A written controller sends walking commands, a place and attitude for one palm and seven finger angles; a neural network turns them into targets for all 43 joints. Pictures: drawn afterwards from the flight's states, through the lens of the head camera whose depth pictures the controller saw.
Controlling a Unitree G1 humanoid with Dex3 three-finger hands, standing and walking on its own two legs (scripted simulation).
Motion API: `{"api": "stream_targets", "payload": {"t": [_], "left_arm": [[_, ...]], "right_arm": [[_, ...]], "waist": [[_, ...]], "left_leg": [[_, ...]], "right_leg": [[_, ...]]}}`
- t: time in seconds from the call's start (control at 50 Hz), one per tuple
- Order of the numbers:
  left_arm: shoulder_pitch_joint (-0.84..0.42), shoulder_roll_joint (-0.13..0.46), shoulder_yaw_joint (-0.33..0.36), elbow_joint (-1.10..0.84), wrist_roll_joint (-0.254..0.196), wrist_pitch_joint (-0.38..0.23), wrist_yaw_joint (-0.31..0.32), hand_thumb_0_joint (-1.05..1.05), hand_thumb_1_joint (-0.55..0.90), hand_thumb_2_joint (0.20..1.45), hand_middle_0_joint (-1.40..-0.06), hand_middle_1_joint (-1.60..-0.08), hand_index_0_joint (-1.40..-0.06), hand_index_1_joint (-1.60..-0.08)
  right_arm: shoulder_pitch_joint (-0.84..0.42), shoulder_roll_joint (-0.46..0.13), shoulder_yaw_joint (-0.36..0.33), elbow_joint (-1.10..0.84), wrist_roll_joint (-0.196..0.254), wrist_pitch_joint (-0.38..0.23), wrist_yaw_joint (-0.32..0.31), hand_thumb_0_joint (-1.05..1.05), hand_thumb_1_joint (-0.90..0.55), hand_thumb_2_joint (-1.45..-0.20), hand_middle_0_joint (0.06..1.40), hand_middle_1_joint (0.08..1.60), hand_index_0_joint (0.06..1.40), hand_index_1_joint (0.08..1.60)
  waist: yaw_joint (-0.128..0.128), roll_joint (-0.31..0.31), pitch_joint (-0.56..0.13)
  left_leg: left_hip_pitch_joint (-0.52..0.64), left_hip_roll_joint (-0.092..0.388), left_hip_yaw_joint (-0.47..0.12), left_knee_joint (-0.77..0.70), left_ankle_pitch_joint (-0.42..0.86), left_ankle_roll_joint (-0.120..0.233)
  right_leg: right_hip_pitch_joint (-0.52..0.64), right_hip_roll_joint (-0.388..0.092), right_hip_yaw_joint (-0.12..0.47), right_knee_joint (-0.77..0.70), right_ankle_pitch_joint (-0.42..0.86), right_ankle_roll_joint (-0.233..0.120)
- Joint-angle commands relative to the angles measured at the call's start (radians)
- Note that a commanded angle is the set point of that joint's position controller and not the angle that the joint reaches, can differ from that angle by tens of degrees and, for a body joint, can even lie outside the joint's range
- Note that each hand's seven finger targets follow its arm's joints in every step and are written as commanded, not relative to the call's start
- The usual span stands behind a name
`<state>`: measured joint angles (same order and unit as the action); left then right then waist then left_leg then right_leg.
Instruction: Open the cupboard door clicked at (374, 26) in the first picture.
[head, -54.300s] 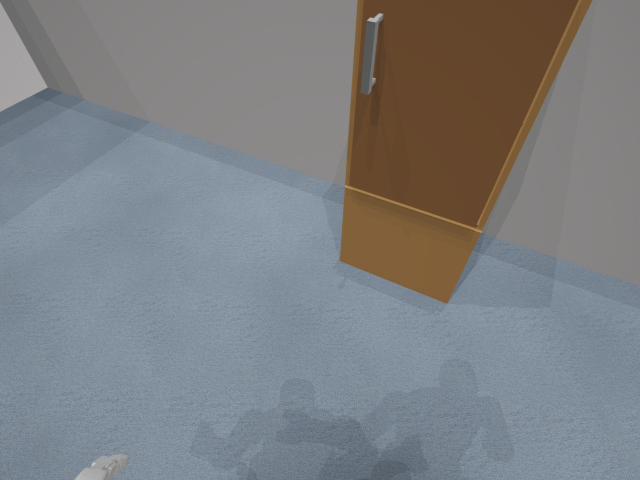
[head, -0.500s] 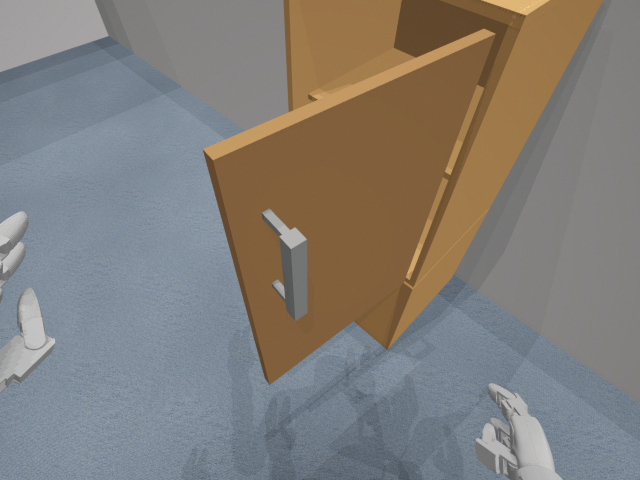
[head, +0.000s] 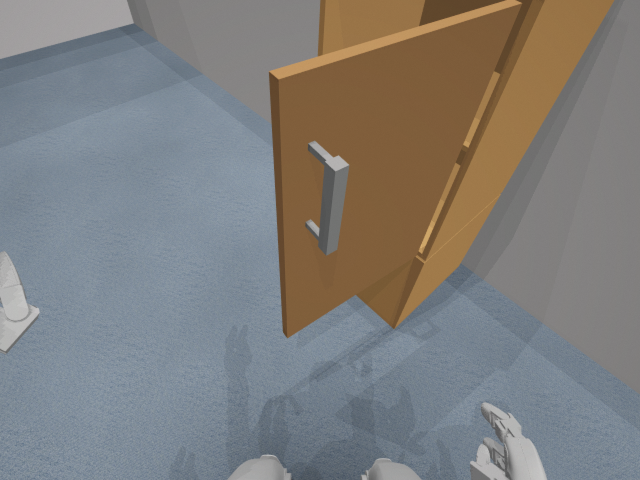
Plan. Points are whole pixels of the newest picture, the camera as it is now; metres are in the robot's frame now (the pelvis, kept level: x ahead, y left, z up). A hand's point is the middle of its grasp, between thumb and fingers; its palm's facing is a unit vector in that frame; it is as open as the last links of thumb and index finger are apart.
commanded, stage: step back with the hand held close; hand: left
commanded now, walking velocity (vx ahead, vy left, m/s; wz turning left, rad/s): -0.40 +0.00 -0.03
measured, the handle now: (322, 201) +0.43 +0.03 +0.11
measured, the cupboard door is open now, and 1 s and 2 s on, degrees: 83 83 83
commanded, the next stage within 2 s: stop stepping back and stand still in 0.12 s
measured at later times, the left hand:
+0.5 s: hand (4, 434) +0.13 +0.23 +0.18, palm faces +0.37 -0.80 -0.47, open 7.4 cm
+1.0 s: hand out of the picture +0.05 +0.26 +0.17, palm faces +0.40 -0.80 -0.45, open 7.4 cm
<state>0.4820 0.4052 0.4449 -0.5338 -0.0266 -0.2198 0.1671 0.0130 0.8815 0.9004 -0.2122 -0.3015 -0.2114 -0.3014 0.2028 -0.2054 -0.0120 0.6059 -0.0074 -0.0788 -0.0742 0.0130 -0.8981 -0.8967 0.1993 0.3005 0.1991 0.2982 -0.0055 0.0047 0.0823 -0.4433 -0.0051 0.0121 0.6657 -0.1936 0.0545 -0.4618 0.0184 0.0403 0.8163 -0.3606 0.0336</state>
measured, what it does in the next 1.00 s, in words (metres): walks backwards: right foot, then left foot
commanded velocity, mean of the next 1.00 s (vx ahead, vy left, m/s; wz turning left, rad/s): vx -0.01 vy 0.02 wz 0.00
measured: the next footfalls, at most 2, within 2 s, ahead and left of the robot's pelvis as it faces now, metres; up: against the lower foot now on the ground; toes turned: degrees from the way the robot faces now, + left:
right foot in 0.28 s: -0.14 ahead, -0.12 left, +0.00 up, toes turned -2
left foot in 0.46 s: +0.01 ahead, +0.07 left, +0.00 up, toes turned -3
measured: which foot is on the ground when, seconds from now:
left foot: down 0.00-0.30, up 0.32-0.44, down 0.46-1.00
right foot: up 0.00-0.26, down 0.28-1.00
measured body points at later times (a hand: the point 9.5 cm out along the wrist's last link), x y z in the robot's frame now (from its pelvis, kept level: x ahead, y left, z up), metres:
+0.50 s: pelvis -0.09 -0.02 +0.01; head -0.09 -0.02 +0.46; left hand +0.10 +0.27 +0.21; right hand +0.05 -0.28 -0.07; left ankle -0.03 +0.07 -0.72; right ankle -0.18 -0.12 -0.72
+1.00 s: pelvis -0.14 +0.00 +0.02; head -0.15 +0.00 +0.47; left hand +0.03 +0.30 +0.20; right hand +0.01 -0.23 -0.07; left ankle -0.03 +0.08 -0.72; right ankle -0.18 -0.12 -0.72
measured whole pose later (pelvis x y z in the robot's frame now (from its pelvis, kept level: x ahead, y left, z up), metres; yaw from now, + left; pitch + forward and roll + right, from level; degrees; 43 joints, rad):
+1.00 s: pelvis -0.14 +0.00 +0.02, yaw -2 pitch -2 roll -2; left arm 0.56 0.38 0.38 -0.44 -0.04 -0.18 0.15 0.01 0.89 0.90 -0.21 -0.30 -0.21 -0.30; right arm 0.23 -0.18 0.03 0.65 -0.01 -0.13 -0.07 0.01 -0.90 -0.90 0.20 0.30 0.20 0.30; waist 0.02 0.05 0.01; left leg -0.34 -0.01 -0.01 0.42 -0.08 0.03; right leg -0.10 0.05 -0.03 0.38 -0.26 -0.01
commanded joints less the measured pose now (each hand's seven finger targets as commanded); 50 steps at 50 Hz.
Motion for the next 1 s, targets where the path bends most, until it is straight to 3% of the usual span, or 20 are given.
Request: {"api": "stream_targets", "payload": {"t": [0.0,0.08,0.14,0.2,0.22,0.26,0.28,0.3,0.34,0.4,0.44,0.46,0.48,0.52,0.56,0.62,0.76,0.84,0.94,0.98], "left_arm": [[0.01,0.16,0.131,-0.235,-0.011,-0.081,0.029,0.0,0.9,0.9,-0.2,-0.3,-0.2,-0.3],[0.066,0.137,0.085,-0.263,-0.03,-0.057,0.026,0.0,0.9,0.9,-0.2,-0.3,-0.2,-0.3],[0.048,0.156,0.077,-0.258,-0.042,-0.044,0.019,0.0,0.9,0.9,-0.2,-0.3,-0.2,-0.3],[0.068,0.194,0.107,-0.251,-0.055,-0.051,0.0,0.0,0.9,0.9,-0.2,-0.3,-0.2,-0.3],[0.076,0.219,0.128,-0.249,-0.057,-0.059,-0.01,0.0,0.9,0.9,-0.2,-0.3,-0.2,-0.3],[0.106,0.279,0.189,-0.217,-0.066,-0.065,-0.006,0.0,0.9,0.9,-0.2,-0.3,-0.2,-0.3],[0.083,0.277,0.185,-0.227,-0.071,-0.063,-0.001,0.0,0.9,0.9,-0.2,-0.3,-0.2,-0.3],[0.132,0.248,0.172,-0.187,-0.063,-0.04,-0.002,0.0,0.9,0.9,-0.2,-0.3,-0.2,-0.3],[0.141,0.222,0.159,-0.17,-0.048,-0.012,-0.004,0.0,0.9,0.9,-0.2,-0.3,-0.2,-0.3],[0.039,0.198,0.118,-0.136,-0.042,-0.004,0.008,0.0,0.9,0.9,-0.2,-0.3,-0.2,-0.3],[-0.001,0.18,0.084,-0.102,-0.035,-0.01,0.012,0.0,0.9,0.9,-0.2,-0.3,-0.2,-0.3],[-0.012,0.18,0.075,-0.089,-0.028,-0.014,0.011,0.0,0.9,0.9,-0.2,-0.3,-0.2,-0.3],[0.028,0.193,0.088,-0.059,-0.023,-0.013,0.009,0.0,0.9,0.9,-0.2,-0.3,-0.2,-0.3],[0.003,0.189,0.073,-0.122,-0.02,-0.027,0.003,0.0,0.9,0.9,-0.2,-0.3,-0.2,-0.3],[0.015,0.189,0.076,-0.146,-0.021,-0.034,0.001,0.0,0.9,0.9,-0.2,-0.3,-0.2,-0.3],[0.053,0.195,0.099,-0.165,-0.022,-0.047,0.001,0.0,0.9,0.9,-0.2,-0.3,-0.2,-0.3],[0.035,0.175,0.093,-0.128,-0.014,-0.049,0.005,0.0,0.9,0.9,-0.2,-0.3,-0.2,-0.3],[0.039,0.149,0.058,-0.108,-0.014,-0.033,0.0,0.0,0.9,0.9,-0.2,-0.3,-0.2,-0.3],[-0.009,0.153,0.043,-0.101,-0.01,-0.019,-0.001,0.0,0.9,0.9,-0.2,-0.3,-0.2,-0.3],[-0.048,0.175,0.053,-0.106,-0.009,-0.018,0.003,0.0,0.9,0.9,-0.2,-0.3,-0.2,-0.3]], "right_arm": [[-0.078,-0.118,-0.067,-0.139,-0.005,-0.096,0.008,0.0,-0.9,-0.9,0.2,0.3,0.2,0.3],[-0.079,-0.121,-0.057,-0.104,-0.003,-0.109,0.026,0.0,-0.9,-0.9,0.2,0.3,0.2,0.3],[-0.072,-0.121,-0.043,-0.092,-0.015,-0.106,0.027,0.0,-0.9,-0.9,0.2,0.3,0.2,0.3],[-0.085,-0.119,-0.037,-0.103,-0.016,-0.079,0.026,0.0,-0.9,-0.9,0.2,0.3,0.2,0.3],[-0.086,-0.117,-0.036,-0.113,-0.012,-0.068,0.028,0.0,-0.9,-0.9,0.2,0.3,0.2,0.3],[-0.096,-0.1,-0.028,-0.134,-0.001,-0.037,0.026,0.0,-0.9,-0.9,0.2,0.3,0.2,0.3],[-0.104,-0.105,-0.031,-0.129,0.008,-0.038,0.023,0.0,-0.9,-0.9,0.2,0.3,0.2,0.3],[-0.099,-0.108,-0.034,-0.142,0.02,-0.038,0.018,0.0,-0.9,-0.9,0.2,0.3,0.2,0.3],[-0.109,-0.09,-0.012,-0.16,0.027,-0.029,0.011,0.0,-0.9,-0.9,0.2,0.3,0.2,0.3],[-0.087,-0.112,-0.012,-0.13,0.022,-0.047,-0.011,0.0,-0.9,-0.9,0.2,0.3,0.2,0.3],[-0.066,-0.14,-0.029,-0.131,0.029,-0.057,-0.016,0.0,-0.9,-0.9,0.2,0.3,0.2,0.3],[-0.061,-0.15,-0.035,-0.134,0.033,-0.057,-0.015,0.0,-0.9,-0.9,0.2,0.3,0.2,0.3],[-0.076,-0.147,-0.028,-0.131,0.023,-0.06,-0.016,0.0,-0.9,-0.9,0.2,0.3,0.2,0.3],[-0.075,-0.135,-0.019,-0.135,0.022,-0.058,-0.01,0.0,-0.9,-0.9,0.2,0.3,0.2,0.3],[-0.092,-0.134,-0.021,-0.143,0.015,-0.063,-0.007,0.0,-0.9,-0.9,0.2,0.3,0.2,0.3],[-0.091,-0.125,-0.022,-0.152,0.003,-0.068,-0.008,0.0,-0.9,-0.9,0.2,0.3,0.2,0.3],[-0.07,-0.124,-0.019,-0.142,-0.002,-0.095,-0.023,0.0,-0.9,-0.9,0.2,0.3,0.2,0.3],[-0.068,-0.12,-0.017,-0.133,0.002,-0.112,-0.023,0.0,-0.9,-0.9,0.2,0.3,0.2,0.3],[-0.08,-0.12,-0.019,-0.113,-0.002,-0.109,-0.02,0.0,-0.9,-0.9,0.2,0.3,0.2,0.3],[-0.082,-0.125,-0.023,-0.098,-0.004,-0.106,-0.024,0.0,-0.9,-0.9,0.2,0.3,0.2,0.3]], "waist": [[0.0,0.133,-0.177],[0.0,0.236,-0.227],[0.002,0.247,-0.258],[0.015,0.236,-0.276],[0.016,0.183,-0.263],[0.009,-0.06,-0.248],[0.025,-0.149,-0.271],[0.022,-0.232,-0.258],[0.008,-0.15,-0.239],[-0.013,-0.059,-0.194],[-0.005,-0.033,-0.203],[0.0,-0.035,-0.205],[0.004,0.038,-0.204],[0.001,0.07,-0.187],[-0.002,0.059,-0.115],[-0.005,0.075,-0.065],[0.002,0.178,-0.107],[0.005,0.112,-0.149],[0.0,-0.016,-0.123],[-0.003,-0.004,-0.109]], "left_leg": [[0.016,0.314,-0.348,-0.418,-0.168,0.129],[0.198,0.266,-0.238,-0.439,-0.011,0.082],[0.24,0.242,-0.212,-0.481,0.009,0.045],[0.261,0.191,-0.134,-0.423,0.121,-0.01],[0.29,0.146,-0.087,-0.378,0.066,-0.032],[0.316,0.032,0.037,-0.083,-0.045,-0.08],[0.25,-0.009,0.017,0.083,-0.1,-0.081],[0.088,-0.013,-0.023,0.168,-0.138,-0.066],[-0.019,0.015,-0.018,0.12,-0.109,-0.048],[0.181,0.011,0.015,-0.139,0.09,-0.028],[0.309,0.065,-0.028,-0.191,0.343,0.002],[0.345,0.087,-0.048,-0.167,0.403,0.015],[0.355,0.092,-0.073,-0.149,0.443,0.023],[0.261,0.109,-0.138,-0.204,0.319,0.016],[0.198,0.094,-0.141,-0.245,0.023,-0.002],[0.16,0.059,-0.12,-0.272,-0.157,-0.03],[0.135,0.11,-0.194,-0.481,-0.334,-0.036],[0.195,0.088,-0.147,-0.452,-0.262,-0.048],[0.295,0.044,-0.078,-0.277,-0.108,-0.057],[0.342,0.034,-0.067,-0.201,-0.071,-0.059]], "right_leg": [[0.064,0.035,0.042,0.351,-0.128,-0.018],[0.093,0.041,-0.044,0.087,-0.164,-0.014],[0.196,0.064,-0.079,-0.15,-0.182,-0.028],[0.314,0.056,-0.096,-0.473,0.019,-0.044],[0.303,0.029,-0.076,-0.572,0.071,-0.051],[0.132,-0.178,0.084,-0.626,0.172,-0.105],[0.125,-0.262,0.141,-0.587,0.321,-0.124],[0.237,-0.262,0.129,-0.488,0.574,-0.118],[0.373,-0.254,0.099,-0.382,0.802,-0.122],[0.315,-0.196,0.043,-0.349,0.714,-0.07],[0.275,-0.112,0.009,-0.322,0.619,0.01],[0.248,-0.086,0.015,-0.334,0.58,0.029],[0.209,-0.075,0.008,-0.357,0.518,0.022],[0.26,-0.051,-0.02,-0.383,0.273,0.001],[0.22,-0.058,0.009,-0.473,0.073,-0.031],[0.177,-0.073,0.037,-0.543,-0.112,-0.075],[0.282,0.026,-0.06,-0.445,-0.065,-0.046],[0.294,0.016,-0.057,-0.491,-0.037,-0.048],[0.151,-0.05,0.024,-0.606,-0.087,-0.069],[0.075,-0.077,0.055,-0.631,-0.103,-0.081]]}}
